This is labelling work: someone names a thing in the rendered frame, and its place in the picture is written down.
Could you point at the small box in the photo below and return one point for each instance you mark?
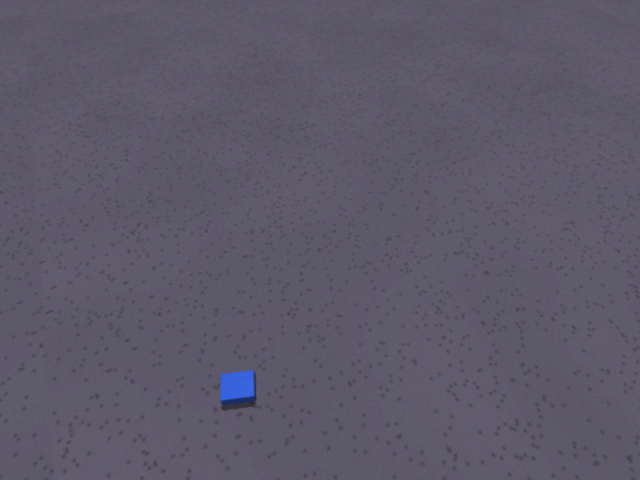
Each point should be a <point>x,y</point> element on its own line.
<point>238,387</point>

